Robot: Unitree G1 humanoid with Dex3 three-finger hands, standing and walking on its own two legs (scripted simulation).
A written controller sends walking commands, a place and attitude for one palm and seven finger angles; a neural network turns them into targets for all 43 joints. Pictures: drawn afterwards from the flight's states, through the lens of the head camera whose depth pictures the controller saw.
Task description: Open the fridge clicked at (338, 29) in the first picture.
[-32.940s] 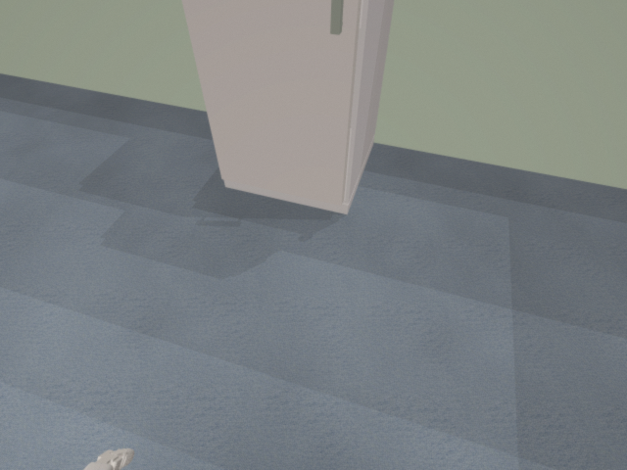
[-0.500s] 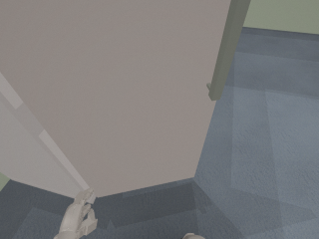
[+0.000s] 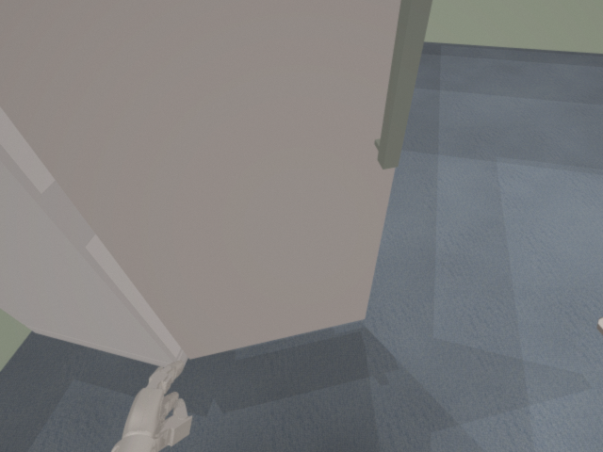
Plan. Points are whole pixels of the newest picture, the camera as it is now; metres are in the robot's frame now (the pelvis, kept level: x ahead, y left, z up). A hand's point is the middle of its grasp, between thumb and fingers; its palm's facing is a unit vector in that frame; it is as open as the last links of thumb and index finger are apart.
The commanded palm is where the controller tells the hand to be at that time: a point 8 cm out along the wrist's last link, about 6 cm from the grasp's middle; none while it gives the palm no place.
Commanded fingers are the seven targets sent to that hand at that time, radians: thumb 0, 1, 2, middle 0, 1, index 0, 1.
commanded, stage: step back with the hand held close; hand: right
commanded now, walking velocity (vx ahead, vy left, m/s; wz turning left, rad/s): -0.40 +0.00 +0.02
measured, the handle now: (399, 53) +0.58 -0.15 +0.24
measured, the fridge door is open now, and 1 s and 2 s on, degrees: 63 63 63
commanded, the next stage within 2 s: stop stepping back and stand still in 0.08 s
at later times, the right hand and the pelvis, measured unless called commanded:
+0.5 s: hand out of the picture +0.11 -0.29 +0.15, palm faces +0.43 +0.83 -0.35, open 7.5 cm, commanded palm +0.04 -0.32 +0.18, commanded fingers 0.00 -0.90 -0.90 0.20 0.30 0.20 0.30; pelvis -0.12 -0.03 +0.00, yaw +3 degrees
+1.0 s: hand out of the picture +0.10 -0.28 +0.15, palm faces +0.38 +0.81 -0.45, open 7.5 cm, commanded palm none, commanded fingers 0.00 -0.90 -0.90 0.20 0.30 0.20 0.30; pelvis -0.12 -0.02 +0.00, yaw +2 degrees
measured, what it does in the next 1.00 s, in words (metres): walks backwards: left foot, then right foot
